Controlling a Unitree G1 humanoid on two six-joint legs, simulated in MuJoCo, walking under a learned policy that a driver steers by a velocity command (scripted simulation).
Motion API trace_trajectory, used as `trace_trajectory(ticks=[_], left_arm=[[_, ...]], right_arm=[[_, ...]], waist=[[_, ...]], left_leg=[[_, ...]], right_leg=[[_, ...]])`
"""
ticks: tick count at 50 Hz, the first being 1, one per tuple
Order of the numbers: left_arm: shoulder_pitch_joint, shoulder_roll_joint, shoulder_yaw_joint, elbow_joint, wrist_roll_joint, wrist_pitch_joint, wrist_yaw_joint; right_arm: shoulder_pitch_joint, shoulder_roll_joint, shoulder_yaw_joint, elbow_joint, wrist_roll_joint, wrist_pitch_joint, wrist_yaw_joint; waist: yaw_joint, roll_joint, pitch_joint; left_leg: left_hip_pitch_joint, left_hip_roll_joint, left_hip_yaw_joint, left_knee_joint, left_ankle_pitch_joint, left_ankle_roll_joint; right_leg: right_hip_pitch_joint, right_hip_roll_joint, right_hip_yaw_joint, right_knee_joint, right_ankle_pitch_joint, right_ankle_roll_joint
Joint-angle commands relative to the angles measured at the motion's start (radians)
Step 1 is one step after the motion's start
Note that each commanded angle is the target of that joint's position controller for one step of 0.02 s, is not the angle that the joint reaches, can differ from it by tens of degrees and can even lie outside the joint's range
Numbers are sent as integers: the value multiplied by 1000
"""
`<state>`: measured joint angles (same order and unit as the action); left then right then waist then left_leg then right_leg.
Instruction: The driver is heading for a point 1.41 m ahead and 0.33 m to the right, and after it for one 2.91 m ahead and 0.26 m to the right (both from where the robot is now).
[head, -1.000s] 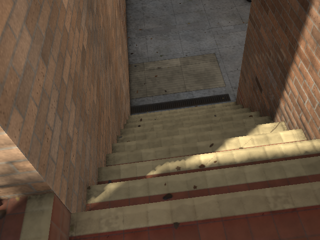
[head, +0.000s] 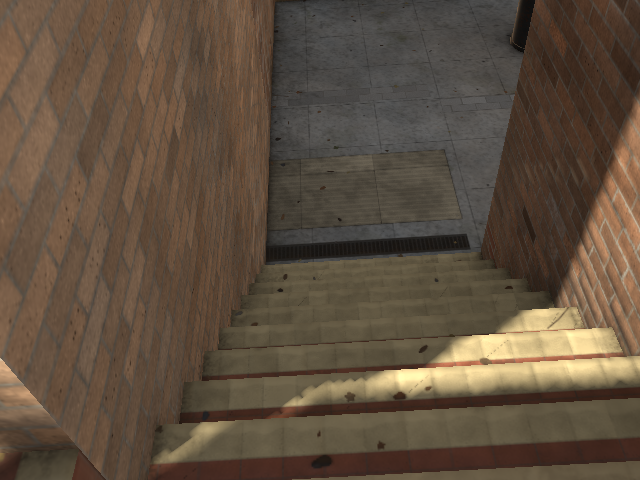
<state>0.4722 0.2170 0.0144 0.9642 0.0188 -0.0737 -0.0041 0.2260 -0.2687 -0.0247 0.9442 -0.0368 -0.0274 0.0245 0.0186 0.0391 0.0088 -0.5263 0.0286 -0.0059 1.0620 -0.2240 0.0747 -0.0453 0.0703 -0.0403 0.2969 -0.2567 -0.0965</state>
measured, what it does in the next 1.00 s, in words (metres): walks ahead: left foot, then right foot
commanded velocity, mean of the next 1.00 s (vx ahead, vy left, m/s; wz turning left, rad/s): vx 0.48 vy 0.00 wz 0.00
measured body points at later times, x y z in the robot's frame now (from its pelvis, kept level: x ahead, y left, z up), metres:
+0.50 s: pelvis +0.25 +0.02 +0.00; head +0.26 +0.02 +0.44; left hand +0.32 +0.28 -0.14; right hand +0.26 -0.25 -0.14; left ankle +0.28 +0.06 -0.75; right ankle +0.26 -0.13 -0.67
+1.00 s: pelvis +0.44 -0.03 -0.05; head +0.44 -0.03 +0.40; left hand +0.41 +0.24 -0.19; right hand +0.51 -0.31 -0.18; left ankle +0.45 +0.10 -0.68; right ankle +0.41 -0.12 -0.75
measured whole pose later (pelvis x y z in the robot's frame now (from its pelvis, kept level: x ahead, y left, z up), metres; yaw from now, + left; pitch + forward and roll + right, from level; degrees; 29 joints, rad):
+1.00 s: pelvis +0.44 -0.03 -0.05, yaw +0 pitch -3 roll -1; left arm 0.42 0.25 0.04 1.01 0.01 -0.04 0.00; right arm 0.29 -0.27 -0.06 0.92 -0.02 0.00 -0.05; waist 0.04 0.02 0.02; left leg -0.55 -0.08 -0.13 1.29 -0.35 0.06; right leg -0.25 0.03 -0.08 0.81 -0.51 -0.06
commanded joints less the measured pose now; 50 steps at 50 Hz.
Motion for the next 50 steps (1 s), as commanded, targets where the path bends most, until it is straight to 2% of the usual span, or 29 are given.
trace_trajectory(ticks=[1,9,11,13,14,15,16,17,18,20,22,25,28,30,32,36,37,38,40,41,42,43,44,45,46,47,48,49,50], left_arm=[[118,114,17,5,-8,-12,8],[151,98,-2,44,-11,-3,32],[102,126,2,39,-10,-3,35],[53,146,8,35,-2,7,45],[21,161,14,34,-11,14,47],[29,114,5,8,-26,10,42],[199,4,-7,14,-35,14,26],[109,121,23,15,-5,18,30],[9,140,31,-29,-9,10,26],[-51,126,38,-44,-11,21,22],[-16,74,32,-33,-7,58,18],[-133,71,36,-90,4,84,21],[-246,65,30,-130,4,95,11],[-225,53,22,-116,4,108,13],[-179,104,41,-81,-1,113,22],[-391,99,35,-152,19,113,10],[-331,112,45,-118,30,109,11],[-277,131,53,-96,25,103,13],[-242,115,54,-74,23,98,19],[-144,101,53,-36,23,94,21],[68,98,60,29,26,92,21],[324,120,75,94,28,88,16],[251,208,89,73,11,73,3],[61,178,59,-6,-32,49,-3],[11,194,61,-12,-37,39,-11],[-62,206,63,-16,-37,30,-7],[-123,177,54,-28,-22,16,2],[-147,168,47,-34,-3,5,6],[-92,210,59,-16,22,-8,4]], right_arm=[[-67,-39,-2,-63,0,6,1],[-308,4,33,-161,20,5,-5],[-272,-35,21,-160,26,-4,-13],[-47,-80,-2,-97,30,-20,-20],[140,-93,-15,-46,26,-34,-29],[304,-166,-38,-18,6,-34,-44],[272,-194,-44,-32,-1,-24,-40],[213,-147,-48,-32,48,-12,-26],[101,-103,-36,-54,47,-9,-25],[45,-47,-23,-56,23,-25,-22],[76,-29,-15,-39,16,-48,-22],[119,-73,-18,-22,38,-74,-27],[169,-82,-11,-13,50,-62,-32],[220,-75,-6,4,45,-47,-34],[265,-86,-6,7,22,-39,-37],[350,-72,-6,20,30,-6,-55],[378,-104,-21,28,8,-3,-55],[373,-120,-26,10,4,-11,-53],[334,-109,-23,2,14,-20,-48],[270,-97,-17,-8,23,-22,-44],[185,-112,-21,-12,39,-26,-40],[29,-142,-32,-28,67,-35,-42],[-3,-76,-34,-84,79,-40,-49],[103,-59,-32,-89,65,-46,-80],[212,-63,-46,-51,49,-30,-89],[226,-90,-57,-48,36,-4,-95],[119,-113,-61,-90,8,23,-95],[95,-84,-57,-79,8,37,-83],[154,-55,-60,-42,1,56,-64]], waist=[[1,-121,90],[29,-134,128],[-6,-126,91],[-102,-162,-21],[-192,-158,-99],[-228,-46,-224],[-93,119,-327],[-124,-9,-249],[-89,27,-75],[-31,-30,63],[17,-24,56],[27,10,84],[4,26,60],[-2,38,10],[-11,23,-39],[-72,-19,108],[-67,17,80],[-61,7,27],[-34,11,36],[24,17,11],[134,58,-44],[319,24,-73],[264,-322,8],[102,-175,65],[16,-97,75],[-35,-128,135],[-52,-92,206],[-48,-86,166],[-52,-114,104]], left_leg=[[-230,17,39,2,62,-23],[-62,-65,150,-421,209,6],[57,-111,147,-466,162,35],[261,-136,107,-498,114,71],[455,-86,53,-586,170,99],[660,132,-185,-605,108,157],[907,397,-664,-632,166,320],[803,343,-661,-715,-43,319],[627,308,-516,-788,-80,282],[383,229,-344,-855,100,225],[290,179,-252,-884,185,187],[241,128,-134,-925,335,172],[296,101,-69,-886,571,103],[332,99,-32,-832,730,64],[433,135,-54,-747,701,81],[588,188,-157,-732,526,168],[650,229,-197,-653,612,205],[645,218,-167,-593,656,212],[503,193,-106,-505,828,184],[354,150,-40,-412,964,147],[142,118,-7,-221,1041,116],[-75,52,17,109,901,78],[-251,-157,32,510,-3,17],[-254,-175,-200,484,-199,28],[-244,-144,-200,453,-214,13],[-226,-97,-211,366,-244,-7],[-262,-51,-199,258,-206,-36],[-130,-71,-166,180,-130,-44],[-70,-80,-102,239,17,-28]], right_leg=[[90,-244,177,-107,531,-50],[65,-235,94,-84,830,-28],[84,-232,84,-5,1049,-2],[122,-243,85,213,1148,14],[62,-228,65,433,1038,17],[-90,-162,18,774,666,15],[-454,29,45,1133,-321,40],[-572,-7,131,1184,-239,8],[-611,-53,125,1144,-148,-1],[-528,-105,119,1010,-84,3],[-429,-125,114,889,-78,35],[-405,-137,75,672,31,62],[-413,-121,33,528,175,60],[-387,-109,10,590,219,65],[-463,-107,24,736,282,45],[-722,-144,60,600,31,44],[-727,-148,80,691,88,25],[-691,-113,38,733,89,20],[-524,-87,-5,678,59,6],[-302,-49,-45,631,58,-15],[7,-21,-71,612,72,-37],[255,-36,-65,495,172,-73],[182,-251,246,246,378,-157],[58,-376,453,222,986,-195],[-6,-436,435,185,845,-230],[-198,-483,532,153,526,-267],[-266,-416,461,141,280,-220],[-352,-386,387,150,392,-192],[-355,-366,341,201,324,-192]])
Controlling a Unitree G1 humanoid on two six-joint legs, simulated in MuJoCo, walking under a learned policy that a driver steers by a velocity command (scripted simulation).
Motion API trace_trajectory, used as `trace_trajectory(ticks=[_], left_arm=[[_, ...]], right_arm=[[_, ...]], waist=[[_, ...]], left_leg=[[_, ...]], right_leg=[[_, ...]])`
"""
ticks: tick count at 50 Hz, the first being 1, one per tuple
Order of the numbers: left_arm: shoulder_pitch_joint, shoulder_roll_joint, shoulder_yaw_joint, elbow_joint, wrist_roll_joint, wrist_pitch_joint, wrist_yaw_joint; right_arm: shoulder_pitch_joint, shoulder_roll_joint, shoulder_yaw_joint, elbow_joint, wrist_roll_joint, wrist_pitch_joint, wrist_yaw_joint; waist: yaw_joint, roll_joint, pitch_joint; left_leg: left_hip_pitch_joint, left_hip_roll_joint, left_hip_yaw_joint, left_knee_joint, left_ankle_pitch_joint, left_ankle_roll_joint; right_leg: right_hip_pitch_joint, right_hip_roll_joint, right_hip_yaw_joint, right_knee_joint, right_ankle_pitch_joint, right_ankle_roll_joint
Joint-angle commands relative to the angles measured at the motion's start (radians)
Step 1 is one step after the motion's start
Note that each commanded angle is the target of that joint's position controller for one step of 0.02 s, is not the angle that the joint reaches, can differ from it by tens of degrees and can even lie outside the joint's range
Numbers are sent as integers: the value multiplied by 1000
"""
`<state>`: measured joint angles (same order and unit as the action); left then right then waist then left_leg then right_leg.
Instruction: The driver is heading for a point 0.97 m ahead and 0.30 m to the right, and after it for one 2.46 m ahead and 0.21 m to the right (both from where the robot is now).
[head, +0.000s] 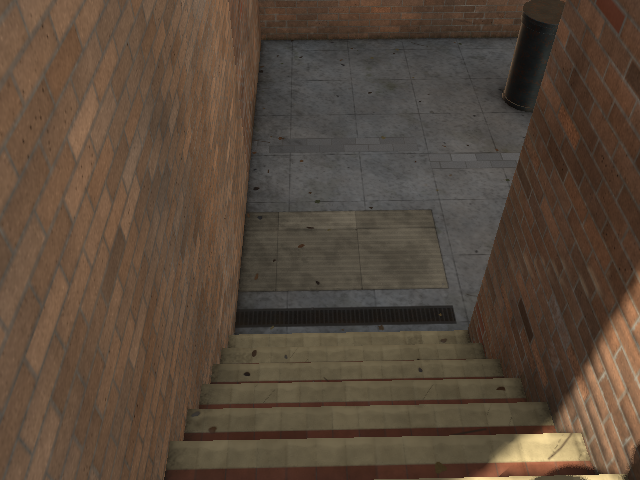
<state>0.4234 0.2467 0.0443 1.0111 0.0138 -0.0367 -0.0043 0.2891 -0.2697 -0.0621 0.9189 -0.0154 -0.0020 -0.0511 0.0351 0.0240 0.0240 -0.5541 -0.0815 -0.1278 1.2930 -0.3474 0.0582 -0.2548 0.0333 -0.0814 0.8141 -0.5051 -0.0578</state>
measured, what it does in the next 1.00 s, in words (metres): goes down, turning right: left foot 0.20 m lower, then right foot 0.20 m lower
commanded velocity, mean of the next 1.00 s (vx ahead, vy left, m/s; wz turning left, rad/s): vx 0.50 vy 0.00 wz -0.34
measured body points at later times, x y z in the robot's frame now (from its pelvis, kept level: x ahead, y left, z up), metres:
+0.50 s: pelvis +0.19 +0.04 -0.20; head +0.17 +0.05 +0.25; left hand +0.24 +0.29 -0.34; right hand +0.14 -0.20 -0.34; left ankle +0.16 +0.11 -0.90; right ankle +0.24 -0.12 -0.74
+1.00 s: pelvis +0.40 -0.07 -0.40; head +0.40 -0.10 +0.05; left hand +0.51 +0.17 -0.53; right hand +0.35 -0.32 -0.55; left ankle +0.46 +0.08 -0.95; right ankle +0.40 -0.13 -1.11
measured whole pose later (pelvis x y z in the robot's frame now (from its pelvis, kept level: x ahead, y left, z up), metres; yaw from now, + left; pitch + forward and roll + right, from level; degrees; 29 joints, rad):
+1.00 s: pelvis +0.40 -0.07 -0.40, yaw -22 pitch -1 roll +2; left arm 0.33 0.23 0.04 0.99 0.00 -0.01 0.00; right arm 0.30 -0.22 -0.03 0.89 -0.07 -0.02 -0.03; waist -0.02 0.03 0.03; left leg -0.74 0.08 -0.03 1.63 -0.43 -0.02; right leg -0.39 0.10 0.02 0.79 -0.38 -0.11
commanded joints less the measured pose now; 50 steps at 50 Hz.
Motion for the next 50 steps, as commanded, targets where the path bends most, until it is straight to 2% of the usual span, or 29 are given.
trace_trajectory(ticks=[1,4,6,10,12,14,15,16,18,19,20,21,22,23,27,28,30,32,37,38,39,41,42,43,44,45,46,48,50], left_arm=[[0,169,25,-49,19,-52,5],[-24,136,14,-64,3,-90,21],[-76,100,7,-77,-14,-99,40],[29,110,26,-63,20,-64,47],[92,87,26,-42,43,-18,87],[73,120,35,-52,24,26,97],[62,72,32,-54,23,30,72],[207,45,29,-84,-30,27,61],[164,92,24,-60,-6,24,70],[37,70,14,-119,13,38,71],[-113,132,30,-132,27,60,67],[-193,108,33,-149,27,62,63],[-181,83,35,-129,20,66,55],[-165,35,25,-130,28,70,41],[-94,-2,22,-80,35,94,28],[-167,26,34,-111,27,73,12],[-273,24,42,-120,28,47,-3],[-330,-9,25,-143,26,36,-23],[-528,-23,14,-236,-25,38,-42],[-500,-15,19,-230,-13,27,-44],[-342,6,24,-192,-20,27,-27],[26,124,64,-65,4,31,-11],[122,120,76,-30,24,30,-15],[159,168,85,10,20,35,-20],[127,182,58,-17,-10,26,-25],[130,150,50,-25,-46,25,-21],[106,134,38,-28,-48,32,-13],[80,145,30,-23,-17,15,4],[-39,67,-15,-66,4,5,20]], right_arm=[[71,-58,-28,-13,-21,41,22],[-84,-71,-38,-58,-17,37,46],[-59,-11,-9,-70,-18,26,81],[-170,-28,13,-111,2,28,82],[-93,-43,6,-84,10,20,67],[170,-72,-10,-10,-22,0,49],[305,-140,-29,26,-22,-1,48],[272,-150,-1,7,-21,-17,75],[315,-169,-28,20,37,-24,104],[299,-235,-51,32,35,-41,88],[242,-127,-16,21,30,-51,76],[207,-52,22,16,-9,-75,76],[228,-22,35,30,-24,-84,75],[228,2,52,36,-8,-90,62],[245,-88,36,47,8,-110,52],[210,-30,49,44,28,-117,46],[287,-37,44,67,8,-128,38],[228,-23,48,35,3,-134,28],[296,-15,36,46,-47,-74,17],[291,-22,35,65,-44,-75,11],[198,-71,24,47,-49,-74,12],[151,-95,11,56,-28,-81,16],[150,-102,0,53,-17,-56,11],[170,-61,-4,25,-32,-57,15],[256,-7,18,-53,-26,-59,26],[196,-55,17,-72,-45,-50,27],[175,-50,13,-59,-59,-36,28],[126,6,30,-76,-70,-31,24],[-11,-6,31,-115,-51,-4,19]], waist=[[-69,-58,72],[-61,-80,96],[-98,-74,50],[14,-94,117],[41,-81,120],[-67,-71,38],[-125,124,-92],[4,170,-189],[-49,100,-196],[-71,234,-190],[-74,61,-31],[-69,-29,86],[-45,-27,122],[-12,-32,128],[23,149,78],[37,78,127],[-36,69,134],[-20,16,114],[-182,81,217],[-171,89,194],[-73,143,109],[78,67,-75],[149,-145,-24],[115,-356,4],[6,-355,-108],[52,-157,-147],[17,-78,-102],[-20,-166,-85],[-70,-43,37]], left_leg=[[-29,24,27,-2,194,-2],[-41,4,13,-284,539,4],[313,-26,117,-483,905,-14],[252,56,161,-787,776,-50],[247,141,115,-1027,790,-21],[497,201,55,-1245,754,48],[734,291,36,-1118,1036,64],[1002,388,-8,-577,1477,23],[889,434,-73,-646,927,120],[752,550,-278,-801,250,259],[589,518,-277,-865,180,259],[434,460,-186,-797,170,181],[323,433,-152,-750,281,114],[215,414,-100,-733,307,72],[98,363,-37,-756,293,78],[129,305,13,-724,63,56],[260,332,-45,-649,-101,67],[80,314,52,-596,-233,57],[293,332,129,-480,-22,73],[293,354,115,-408,44,79],[304,371,105,-291,151,88],[246,324,221,112,526,70],[165,198,311,522,240,53],[-251,57,327,878,-522,29],[-508,104,197,882,-548,-1],[-543,150,142,704,-406,-9],[-544,157,140,684,-414,-22],[-553,214,34,369,-89,-61],[-281,162,89,65,153,-140]], right_leg=[[-167,-308,361,-306,535,-213],[-215,-200,264,-181,141,-119],[-474,-126,116,-122,-78,-75],[-247,-147,161,60,-96,-82],[-82,-149,202,264,139,-96],[-123,-79,210,710,386,-128],[-291,59,142,1181,-123,-115],[-646,38,153,1314,-420,-94],[-832,-10,184,1347,-190,-104],[-904,-50,172,1318,-106,-73],[-949,-56,198,1260,-5,-40],[-963,-51,279,1023,230,-8],[-923,-49,264,960,287,4],[-864,-31,285,816,383,34],[-642,0,167,622,616,26],[-693,-25,242,393,799,14],[-784,-12,256,306,911,-15],[-519,5,194,92,1175,1],[-441,-81,78,-326,1048,-33],[-374,-110,95,-281,1110,-47],[-244,-153,123,-290,1065,-72],[200,-55,-8,-302,962,-86],[285,-39,11,-567,845,-118],[545,-123,59,-257,1166,-127],[673,-242,273,13,1582,-196],[600,-284,362,-117,1228,-238],[439,-292,415,-150,1016,-259],[207,-387,690,-280,455,-335],[-217,-272,605,-297,525,-282]])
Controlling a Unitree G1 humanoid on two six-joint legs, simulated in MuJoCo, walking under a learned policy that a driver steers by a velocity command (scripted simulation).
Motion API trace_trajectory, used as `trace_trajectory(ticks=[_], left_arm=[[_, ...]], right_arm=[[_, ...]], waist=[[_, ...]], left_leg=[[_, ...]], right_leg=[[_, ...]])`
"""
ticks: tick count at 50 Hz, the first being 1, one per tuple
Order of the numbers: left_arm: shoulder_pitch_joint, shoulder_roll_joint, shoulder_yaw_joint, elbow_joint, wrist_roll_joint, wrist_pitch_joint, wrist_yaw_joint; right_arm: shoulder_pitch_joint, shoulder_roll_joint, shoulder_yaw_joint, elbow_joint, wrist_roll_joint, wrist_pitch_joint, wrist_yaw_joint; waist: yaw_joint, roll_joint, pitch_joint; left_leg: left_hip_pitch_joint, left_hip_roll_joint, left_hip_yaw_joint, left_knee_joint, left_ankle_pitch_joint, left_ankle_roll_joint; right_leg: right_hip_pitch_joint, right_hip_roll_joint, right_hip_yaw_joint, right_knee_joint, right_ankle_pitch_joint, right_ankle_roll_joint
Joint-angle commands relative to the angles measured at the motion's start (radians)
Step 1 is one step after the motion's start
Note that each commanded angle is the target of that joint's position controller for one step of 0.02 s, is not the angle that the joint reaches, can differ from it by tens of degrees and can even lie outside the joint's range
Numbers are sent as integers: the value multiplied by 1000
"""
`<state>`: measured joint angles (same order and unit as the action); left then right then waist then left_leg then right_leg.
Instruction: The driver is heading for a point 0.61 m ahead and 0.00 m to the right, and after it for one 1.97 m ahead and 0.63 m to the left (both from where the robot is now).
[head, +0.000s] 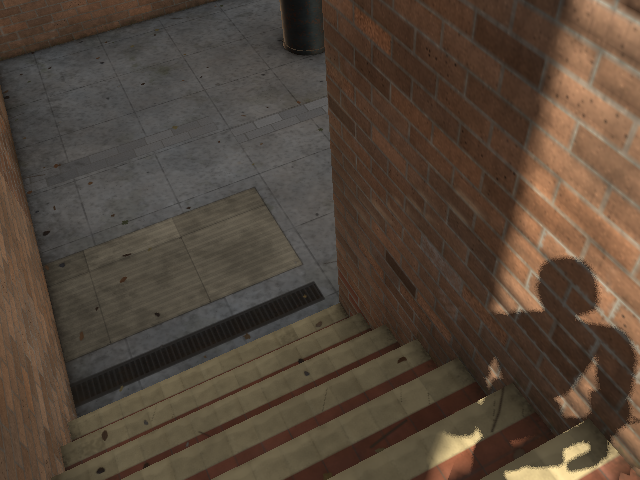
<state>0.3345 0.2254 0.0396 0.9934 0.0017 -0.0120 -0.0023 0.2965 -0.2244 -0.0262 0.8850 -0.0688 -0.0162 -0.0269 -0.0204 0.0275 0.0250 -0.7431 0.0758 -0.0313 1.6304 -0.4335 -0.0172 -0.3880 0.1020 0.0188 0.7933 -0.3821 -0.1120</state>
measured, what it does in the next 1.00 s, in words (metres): goes down: left foot 0.21 m lower, then right foot 0.20 m lower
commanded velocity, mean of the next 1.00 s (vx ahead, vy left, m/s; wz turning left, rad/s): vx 0.46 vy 0.00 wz -0.25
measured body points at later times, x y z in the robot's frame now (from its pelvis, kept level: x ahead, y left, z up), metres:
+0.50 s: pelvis +0.25 +0.05 -0.19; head +0.24 +0.06 +0.26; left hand +0.42 +0.27 -0.31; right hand +0.19 -0.22 -0.31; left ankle +0.23 +0.14 -0.92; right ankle +0.16 -0.07 -0.61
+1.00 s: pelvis +0.52 -0.04 -0.36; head +0.53 -0.06 +0.09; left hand +0.77 +0.10 -0.46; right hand +0.31 -0.19 -0.50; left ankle +0.29 +0.13 -0.84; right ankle +0.60 -0.16 -1.11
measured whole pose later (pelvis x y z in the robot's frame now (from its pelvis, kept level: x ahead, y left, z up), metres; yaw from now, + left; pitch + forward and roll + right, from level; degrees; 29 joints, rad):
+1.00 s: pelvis +0.52 -0.04 -0.36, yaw -11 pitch +0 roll +4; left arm 0.02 0.18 0.01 0.88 0.03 -0.07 -0.01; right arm 0.61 -0.15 0.00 1.10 -0.01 -0.03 -0.03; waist -0.17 -0.05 0.00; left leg -0.15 -0.18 -0.06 1.57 -0.89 0.08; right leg -0.25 -0.07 -0.01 0.19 0.17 -0.01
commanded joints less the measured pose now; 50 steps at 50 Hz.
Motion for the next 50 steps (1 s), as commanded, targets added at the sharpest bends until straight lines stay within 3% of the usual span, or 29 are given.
trace_trajectory(ticks=[1,4,6,11,16,17,18,19,20,21,22,23,25,27,29,30,31,32,35,38,39,41,43,44,46,47,48,49,50], left_arm=[[52,130,1,-51,34,-24,24],[60,95,-1,-54,-11,-29,38],[82,97,-2,-58,-13,-31,49],[109,113,-4,-93,9,-20,49],[62,112,2,-104,33,-12,49],[33,96,1,-108,45,-11,48],[-34,95,-1,-106,53,-3,52],[-80,85,3,-105,45,-3,50],[-157,87,16,-113,38,-12,41],[-106,-28,-8,-177,9,-19,30],[13,-37,-22,-229,-19,-29,37],[5,-22,-22,-207,1,-25,38],[-71,9,-13,-174,57,-15,40],[-124,-30,-25,-173,79,5,34],[-278,-30,-45,-232,68,-8,25],[-328,-15,-53,-237,59,-14,10],[-261,-22,-45,-182,61,3,2],[-216,19,-28,-127,57,19,4],[-423,72,-8,-172,30,-13,5],[-647,25,-14,-238,-11,-69,2],[-652,0,-30,-253,-6,-91,-4],[-572,-41,-42,-245,1,-93,-25],[-436,-65,-46,-182,8,-80,-38],[-355,-34,-38,-160,10,-77,-37],[-114,35,-13,-68,10,-59,-1],[-36,72,6,-43,29,-41,8],[-22,107,6,-39,38,-36,8],[143,149,16,-39,27,-38,-2],[205,161,16,0,25,-57,-16]], right_arm=[[78,-39,-5,-22,1,21,-4],[3,-95,-26,-62,26,15,14],[-73,-82,-22,-99,8,12,30],[-199,-101,-25,-150,18,-6,36],[-150,-83,-22,-161,40,-53,29],[-81,-88,-25,-139,44,-62,25],[117,-103,-35,-74,69,-56,19],[338,-147,-61,6,79,-49,17],[504,-176,-77,53,93,-32,17],[444,-140,-36,49,80,-37,40],[335,-135,-14,27,51,-43,68],[367,-108,-11,44,65,-47,73],[352,-107,2,55,43,-71,62],[371,-93,12,125,49,-79,50],[257,-69,33,114,59,-103,43],[117,-52,45,72,77,-98,36],[101,-138,24,83,86,-98,36],[160,-189,12,123,90,-94,41],[381,-121,22,207,51,-91,26],[511,-35,32,251,0,-74,4],[424,12,45,229,14,-79,-6],[323,-5,43,187,43,-79,-4],[372,-9,38,204,47,-61,1],[357,19,47,199,32,-63,3],[328,-33,30,199,29,-37,-13],[323,-81,12,197,35,-26,-8],[399,-57,2,218,41,-3,-6],[353,-106,-27,193,72,-7,-13],[475,-50,-17,160,121,5,-19]], waist=[[-43,-81,-31],[-55,-84,-31],[-24,-108,-4],[47,-143,59],[83,-152,94],[64,-155,99],[-38,-189,55],[-157,-90,0],[-285,70,-26],[-143,209,-20],[21,331,-85],[-9,266,-116],[2,111,-20],[51,98,64],[81,72,115],[106,-45,124],[95,63,54],[84,144,45],[-64,115,166],[-220,104,208],[-181,40,216],[-152,-66,165],[-165,-51,94],[-139,-37,92],[-49,4,42],[-11,-43,14],[-24,-146,-24],[95,-116,-145],[32,-258,-297]], left_leg=[[18,-27,13,-221,358,-64],[41,-55,-11,-495,713,-27],[-62,-56,-56,-557,772,-44],[75,-100,-58,-680,743,-50],[311,-120,-62,-943,626,-9],[422,-106,-55,-1027,636,8],[590,-35,-69,-1135,715,35],[803,14,-90,-1275,812,66],[962,71,-99,-1364,901,143],[1019,180,-146,-1069,1354,112],[1154,207,-219,-812,1711,70],[1160,212,-238,-880,1554,75],[823,185,-293,-989,1101,135],[617,166,-386,-963,1034,149],[357,121,-408,-1058,676,112],[89,56,-319,-1166,600,90],[32,89,-342,-1191,620,114],[213,115,-346,-1142,791,110],[736,86,-350,-1005,576,149],[954,44,-349,-953,524,177],[793,16,-305,-945,475,174],[523,-39,-223,-925,421,152],[544,-83,-252,-832,424,153],[614,-110,-287,-774,446,157],[659,-128,-281,-465,489,150],[499,-155,-215,-275,355,132],[240,-216,-110,-83,-325,119],[135,-291,-33,207,-588,109],[-144,-215,-54,340,-636,60]], right_leg=[[-111,-303,462,-252,539,-198],[-128,-154,389,-109,281,-109],[-45,-167,513,-61,72,-139],[-68,-111,552,19,154,-177],[-84,-42,474,189,319,-156],[-117,-16,442,248,371,-138],[-141,-19,410,399,454,-137],[-208,10,348,681,516,-102],[-359,163,198,1205,128,-42],[-621,238,102,1536,-423,-25],[-851,142,53,1512,-445,-13],[-929,114,46,1447,-380,-15],[-878,50,88,1290,-152,-9],[-879,12,138,1160,-3,15],[-701,-7,78,601,253,80],[-333,-39,-38,335,522,91],[-87,-40,-94,349,621,86],[-167,-64,-37,429,615,65],[-615,-99,76,107,616,23],[-781,-85,37,-106,562,49],[-606,-121,22,-269,740,65],[-185,-128,-41,-450,956,80],[18,-109,-45,-513,1031,92],[29,-132,-20,-612,1048,104],[201,-246,24,-827,1223,122],[413,-252,-17,-769,1236,136],[690,-306,22,-555,1373,118],[828,-408,48,-270,1864,59],[1109,-631,172,-47,2006,-104]])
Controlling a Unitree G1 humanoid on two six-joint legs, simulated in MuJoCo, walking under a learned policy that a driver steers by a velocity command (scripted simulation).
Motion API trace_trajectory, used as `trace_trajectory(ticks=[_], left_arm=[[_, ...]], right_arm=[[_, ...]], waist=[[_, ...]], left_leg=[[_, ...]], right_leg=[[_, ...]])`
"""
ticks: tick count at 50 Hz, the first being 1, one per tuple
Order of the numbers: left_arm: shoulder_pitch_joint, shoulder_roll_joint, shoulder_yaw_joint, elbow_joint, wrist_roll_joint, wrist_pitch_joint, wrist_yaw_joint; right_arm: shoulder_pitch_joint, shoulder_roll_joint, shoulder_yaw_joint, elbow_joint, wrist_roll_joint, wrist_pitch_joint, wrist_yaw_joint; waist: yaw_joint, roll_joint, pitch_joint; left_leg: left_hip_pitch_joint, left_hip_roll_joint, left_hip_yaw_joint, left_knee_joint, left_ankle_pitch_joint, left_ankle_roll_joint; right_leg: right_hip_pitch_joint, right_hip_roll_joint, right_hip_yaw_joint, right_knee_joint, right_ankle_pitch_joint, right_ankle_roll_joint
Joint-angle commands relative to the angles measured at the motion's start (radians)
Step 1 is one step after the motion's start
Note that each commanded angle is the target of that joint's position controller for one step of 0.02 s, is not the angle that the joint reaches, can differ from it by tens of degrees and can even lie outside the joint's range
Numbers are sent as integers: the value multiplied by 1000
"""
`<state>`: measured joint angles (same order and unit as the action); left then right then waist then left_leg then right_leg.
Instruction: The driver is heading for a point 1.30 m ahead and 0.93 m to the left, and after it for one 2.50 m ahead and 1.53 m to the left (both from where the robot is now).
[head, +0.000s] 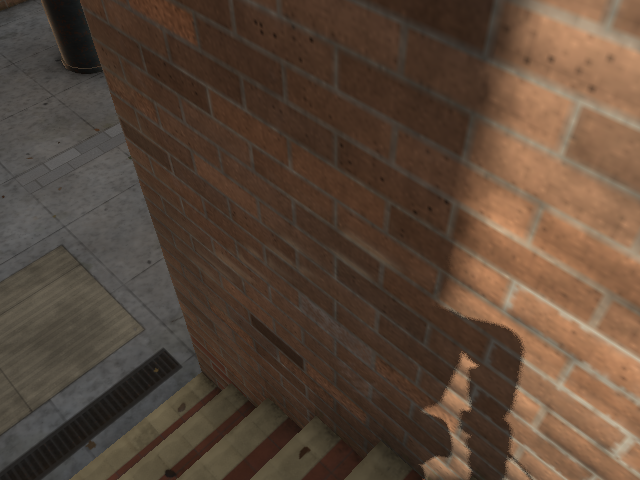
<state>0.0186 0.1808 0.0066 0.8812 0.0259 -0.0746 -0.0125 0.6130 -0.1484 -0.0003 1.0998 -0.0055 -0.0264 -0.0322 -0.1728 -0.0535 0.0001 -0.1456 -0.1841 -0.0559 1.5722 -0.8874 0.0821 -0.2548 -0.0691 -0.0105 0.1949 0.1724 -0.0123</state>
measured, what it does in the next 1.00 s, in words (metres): goes down, turning left: left foot 0.20 m lower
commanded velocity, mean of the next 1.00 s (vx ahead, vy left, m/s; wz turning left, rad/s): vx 0.05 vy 0.00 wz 0.53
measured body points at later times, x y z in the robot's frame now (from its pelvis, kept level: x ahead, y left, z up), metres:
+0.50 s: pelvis +0.11 +0.10 -0.15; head +0.08 +0.11 +0.30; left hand +0.07 +0.36 -0.29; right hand +0.41 -0.07 -0.18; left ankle +0.16 +0.24 -0.90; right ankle +0.10 -0.10 -0.76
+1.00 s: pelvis +0.12 +0.08 -0.24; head +0.11 +0.12 +0.20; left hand +0.29 +0.38 -0.29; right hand +0.27 -0.14 -0.35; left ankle +0.11 +0.25 -0.97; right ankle +0.21 -0.01 -0.64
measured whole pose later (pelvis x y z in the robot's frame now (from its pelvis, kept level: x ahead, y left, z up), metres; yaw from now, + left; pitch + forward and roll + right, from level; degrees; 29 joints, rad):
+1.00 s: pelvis +0.12 +0.08 -0.24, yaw +30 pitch -1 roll -2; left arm -0.08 0.20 -0.01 0.52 0.04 0.10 0.07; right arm 0.40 -0.21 0.00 0.74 -0.02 -0.01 -0.04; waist -0.12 -0.07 0.03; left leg -0.36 -0.13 -0.38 0.67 -0.27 0.02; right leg -1.08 0.14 0.02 2.21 -0.51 0.10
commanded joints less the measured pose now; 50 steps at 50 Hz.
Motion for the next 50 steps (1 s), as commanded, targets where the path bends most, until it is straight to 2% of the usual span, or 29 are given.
trace_trajectory(ticks=[1,2,3,4,5,7,8,9,10,11,13,15,18,20,22,24,25,26,27,28,29,30,31,32,33,35,37,40,50], left_arm=[[533,167,54,101,-30,-6,-12],[484,180,70,80,-37,-21,4],[359,134,56,15,-32,-35,27],[360,103,39,15,-37,-34,53],[382,109,34,26,-28,-30,65],[312,118,24,-2,-48,-18,87],[307,147,23,-29,-39,-13,87],[303,147,22,-47,-41,-3,81],[273,143,27,-47,-63,-18,89],[274,145,30,-55,-64,-21,91],[298,150,39,-70,-54,-18,79],[320,158,49,-72,-45,-18,72],[342,166,49,-82,-22,-2,69],[355,139,42,-89,-13,9,70],[366,184,61,-91,-2,33,81],[357,198,69,-77,-13,68,83],[326,211,71,-67,-1,93,91],[355,151,69,-61,11,118,94],[318,71,56,-165,-12,132,91],[283,69,40,-260,-19,105,102],[155,78,26,-264,14,107,120],[53,128,43,-191,30,123,114],[110,94,40,-179,28,130,108],[130,73,30,-242,29,137,107],[122,78,25,-234,49,140,113],[124,85,25,-246,53,142,126],[-17,78,16,-303,54,161,135],[-87,42,1,-347,41,161,108],[-219,69,-7,-490,11,165,75]], right_arm=[[120,-111,-23,-54,36,26,-12],[-16,-110,-18,-95,22,48,-2],[-140,-137,-25,-152,-26,51,13],[-277,-165,-45,-195,-45,66,27],[-287,-144,-51,-205,-54,84,33],[-323,-94,-39,-245,-43,107,36],[-285,-71,-35,-241,-25,112,30],[-292,-94,-43,-262,-25,119,25],[-404,-140,-50,-324,-58,128,28],[-456,-155,-56,-357,-65,139,27],[-527,-171,-60,-425,-63,141,51],[-580,-190,-69,-479,-75,136,62],[-649,-199,-76,-530,-54,117,80],[-640,-158,-57,-516,-1,106,89],[-550,-172,-55,-466,22,96,94],[-302,-176,-68,-346,-7,59,93],[-138,-211,-88,-276,-13,38,86],[-46,-255,-95,-212,-30,15,88],[-42,-377,-95,-231,-9,-11,100],[-58,-535,-166,-273,26,-27,92],[-171,-512,-163,-319,15,-29,79],[-281,-355,-118,-345,-10,-6,62],[-305,-282,-76,-349,-21,-11,62],[-348,-344,-88,-388,-34,-21,43],[-359,-312,-78,-380,-27,-15,45],[-316,-278,-59,-334,3,-8,49],[-285,-232,-33,-334,7,-9,45],[-175,-234,-30,-329,-5,12,19],[-164,-285,-68,-419,-19,7,-21]], waist=[[203,-141,-354],[234,-155,-345],[213,-66,-294],[206,-9,-162],[182,-30,-78],[120,-46,-56],[96,-73,-120],[81,-93,-140],[99,-130,-119],[111,-127,-109],[118,-60,-40],[142,-65,-1],[191,-48,48],[239,-52,70],[245,-59,114],[143,76,60],[41,162,29],[45,384,28],[157,506,72],[122,510,-186],[115,399,-130],[88,298,1],[165,245,43],[195,278,-44],[219,150,-61],[236,117,-103],[181,142,-52],[120,159,-54],[65,197,-48]], left_leg=[[-807,149,-37,346,-105,-28],[-832,184,-40,409,-10,-34],[-798,212,-49,255,213,-47],[-704,207,-81,45,450,-70],[-614,182,-45,-34,537,-82],[-447,162,-10,-238,765,-123],[-428,135,30,-181,865,-131],[-441,129,24,-196,1000,-123],[-495,168,-57,-224,1069,-113],[-533,174,-80,-229,1099,-113],[-526,174,-66,-350,1281,-114],[-585,195,-148,-436,1311,-119],[-447,213,-123,-750,1390,-113],[-208,224,-46,-1001,1422,-116],[-110,222,-2,-1150,1359,-117],[175,203,72,-1324,1406,-94],[305,219,65,-1368,1341,-66],[463,309,-71,-1206,1628,-59],[419,411,-144,-827,2566,-112],[457,554,-531,-925,2008,92],[320,588,-628,-1079,1399,176],[196,427,-428,-1095,1106,67],[25,434,-380,-976,1658,98],[-89,527,-563,-1045,1551,197],[-143,515,-554,-1067,1500,233],[-121,412,-490,-1003,1250,217],[-142,359,-544,-1039,1097,181],[0,312,-588,-1023,980,160],[92,300,-681,-1106,924,264]], right_leg=[[941,-471,220,548,1191,-221],[777,-486,276,445,777,-315],[526,-461,295,323,378,-356],[261,-399,190,219,286,-303],[80,-356,125,217,359,-267],[-163,-318,65,246,411,-233],[-149,-317,48,298,454,-230],[-135,-285,10,327,423,-194],[-102,-294,21,322,267,-152],[-86,-307,41,325,134,-133],[-151,-293,18,342,-179,-121],[-108,-318,82,430,-394,-100],[-161,-295,19,514,-593,-71],[-258,-266,-61,563,-719,-31],[-268,-243,-77,720,-729,-42],[-318,-166,-175,1047,-677,-55],[-358,-139,-210,1310,-660,-68],[-641,-17,-222,1772,-1110,-52],[-937,33,-196,2060,-1183,-28],[-1033,55,-100,2071,-1078,-33],[-1115,43,-27,2086,-916,-23],[-1073,55,-28,2017,-763,-25],[-955,56,8,2057,-684,-33],[-905,76,38,2016,-619,2],[-899,96,42,2089,-599,24],[-946,142,49,2037,-517,56],[-995,171,40,2034,-515,82],[-1095,191,36,2004,-569,99],[-1032,184,63,2060,-699,117]])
